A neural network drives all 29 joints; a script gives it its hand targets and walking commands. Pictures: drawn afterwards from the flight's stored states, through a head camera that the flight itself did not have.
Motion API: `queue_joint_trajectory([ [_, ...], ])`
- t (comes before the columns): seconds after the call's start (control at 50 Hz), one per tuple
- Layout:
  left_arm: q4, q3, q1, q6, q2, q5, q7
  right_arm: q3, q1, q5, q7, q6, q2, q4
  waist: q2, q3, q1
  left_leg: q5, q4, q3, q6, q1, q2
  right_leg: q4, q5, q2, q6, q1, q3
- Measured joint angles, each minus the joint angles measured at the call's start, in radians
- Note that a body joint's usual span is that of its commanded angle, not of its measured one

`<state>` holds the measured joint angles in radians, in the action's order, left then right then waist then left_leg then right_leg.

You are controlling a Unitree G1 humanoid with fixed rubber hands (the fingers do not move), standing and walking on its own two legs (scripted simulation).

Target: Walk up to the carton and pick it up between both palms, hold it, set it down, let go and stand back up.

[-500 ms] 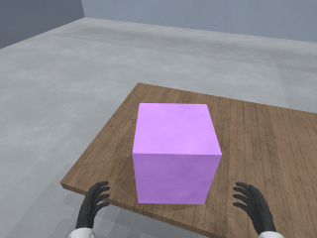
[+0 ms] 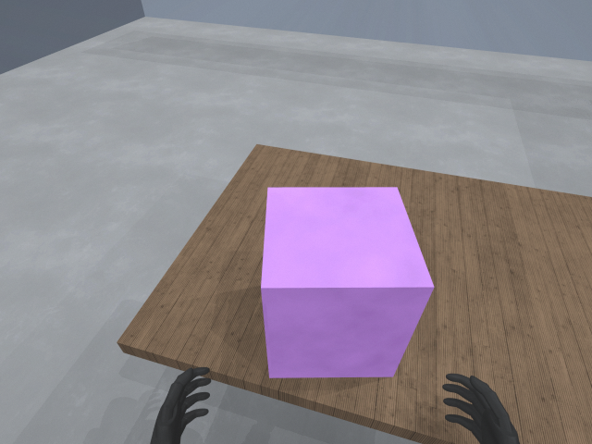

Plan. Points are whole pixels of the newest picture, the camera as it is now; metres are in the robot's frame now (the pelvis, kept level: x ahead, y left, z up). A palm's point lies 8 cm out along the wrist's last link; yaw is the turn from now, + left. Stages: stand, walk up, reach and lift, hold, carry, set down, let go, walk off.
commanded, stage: set down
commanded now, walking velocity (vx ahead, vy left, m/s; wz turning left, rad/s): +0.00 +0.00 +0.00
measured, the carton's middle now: (332, 284) +0.39 -0.04 +0.01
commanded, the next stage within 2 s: let go in 0.64 s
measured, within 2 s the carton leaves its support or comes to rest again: neither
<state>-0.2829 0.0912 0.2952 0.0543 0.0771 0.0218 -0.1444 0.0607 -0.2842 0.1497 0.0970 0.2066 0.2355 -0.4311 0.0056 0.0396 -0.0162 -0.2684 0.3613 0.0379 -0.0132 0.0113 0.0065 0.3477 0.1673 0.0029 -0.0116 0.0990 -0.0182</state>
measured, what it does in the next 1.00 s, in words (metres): stands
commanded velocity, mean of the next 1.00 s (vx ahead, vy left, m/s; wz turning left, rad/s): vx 0.00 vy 0.00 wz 0.00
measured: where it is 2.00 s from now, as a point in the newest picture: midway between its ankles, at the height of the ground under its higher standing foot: outside the picture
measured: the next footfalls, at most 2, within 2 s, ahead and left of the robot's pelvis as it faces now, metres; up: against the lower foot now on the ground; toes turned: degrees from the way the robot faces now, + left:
none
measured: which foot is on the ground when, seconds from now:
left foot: down 0.00-1.00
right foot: down 0.00-1.00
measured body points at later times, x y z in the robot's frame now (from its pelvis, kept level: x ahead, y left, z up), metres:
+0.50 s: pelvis +0.02 +0.00 +0.00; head +0.00 +0.01 +0.45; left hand +0.17 +0.21 -0.07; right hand +0.18 -0.24 -0.05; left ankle -0.04 +0.11 -0.75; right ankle +0.02 -0.13 -0.75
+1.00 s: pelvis -0.01 +0.00 +0.00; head -0.03 +0.02 +0.45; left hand +0.17 +0.21 -0.09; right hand +0.18 -0.24 -0.05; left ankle -0.04 +0.11 -0.75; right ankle +0.02 -0.13 -0.75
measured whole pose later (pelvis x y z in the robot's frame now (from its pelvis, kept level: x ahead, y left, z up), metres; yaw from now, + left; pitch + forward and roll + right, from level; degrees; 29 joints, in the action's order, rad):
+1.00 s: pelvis -0.01 +0.00 +0.00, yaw -1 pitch -8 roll -1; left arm -0.52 0.01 0.17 -0.16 0.16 -0.04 -0.04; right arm 0.08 -0.13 0.00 0.05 0.18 0.19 -0.66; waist -0.01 0.08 -0.01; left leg -0.30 0.43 0.05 -0.01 -0.01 0.02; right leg 0.38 0.17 0.02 -0.01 0.07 -0.03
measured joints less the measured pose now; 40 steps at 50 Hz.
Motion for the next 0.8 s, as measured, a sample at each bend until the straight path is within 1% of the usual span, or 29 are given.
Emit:
queue_joint_trajectory([
  [0.08,-0.002,-0.028,0.022,0.006,0.005,-0.013,0.005,-0.011,0.002,0.000,0.002,0.028,0.000,-0.030,-0.004,-0.002,-0.005,-0.010,-0.003,-0.005,0.002,-0.013,0.005,-0.011,0.006,0.005,0.002,-0.018,0.005],
  [0.18,-0.020,-0.056,0.050,0.003,0.019,-0.026,0.033,-0.024,-0.009,-0.006,-0.011,0.050,0.000,-0.089,-0.006,-0.009,-0.010,-0.020,-0.011,-0.013,0.007,-0.038,0.015,-0.035,0.010,0.014,0.005,-0.051,0.012],
  [0.26,-0.035,-0.069,0.064,-0.011,0.034,-0.027,0.056,-0.025,-0.026,-0.018,-0.025,0.063,-0.007,-0.126,-0.006,-0.006,-0.008,-0.030,-0.010,-0.018,0.010,-0.054,0.020,-0.040,0.018,0.019,0.008,-0.072,0.017],
  [0.36,-0.047,-0.078,0.069,-0.022,0.051,-0.027,0.079,-0.026,-0.047,-0.032,-0.043,0.087,-0.019,-0.132,0.003,-0.001,0.000,-0.040,0.001,-0.021,0.010,-0.058,0.024,-0.043,0.021,0.023,0.008,-0.083,0.019],
  [0.44,-0.079,-0.081,0.055,-0.045,0.058,-0.031,0.090,-0.023,-0.034,-0.046,-0.045,0.098,-0.018,-0.142,0.009,0.007,0.007,-0.044,0.008,-0.017,0.008,-0.060,0.024,-0.042,0.020,0.024,0.006,-0.087,0.014],
  [0.54,-0.104,-0.085,0.026,-0.079,0.054,-0.035,0.100,-0.027,-0.001,-0.065,-0.046,0.079,-0.007,-0.151,0.008,0.023,0.004,-0.042,0.015,-0.007,0.004,-0.059,0.022,-0.036,0.014,0.023,0.002,-0.082,0.003],
  [0.62,-0.145,-0.085,-0.013,-0.116,0.054,-0.042,0.104,-0.022,0.042,-0.086,-0.045,0.054,-0.011,-0.169,-0.006,0.041,0.003,-0.035,0.018,-0.002,0.002,-0.055,0.018,-0.029,0.007,0.019,0.000,-0.074,-0.002],
  [0.74,-0.172,-0.084,-0.061,-0.160,0.064,-0.056,0.101,-0.007,0.097,-0.110,-0.042,0.019,-0.025,-0.199,-0.029,0.055,-0.007,-0.029,0.034,0.005,0.001,-0.035,0.017,-0.014,-0.001,0.018,0.000,-0.052,-0.008],
  [0.8,-0.173,-0.083,-0.076,-0.175,0.072,-0.059,0.098,0.002,0.117,-0.119,-0.038,0.007,-0.031,-0.214,-0.035,0.053,-0.007,-0.030,0.045,0.005,0.000,-0.025,0.017,-0.005,-0.002,0.018,0.001,-0.044,-0.008],
])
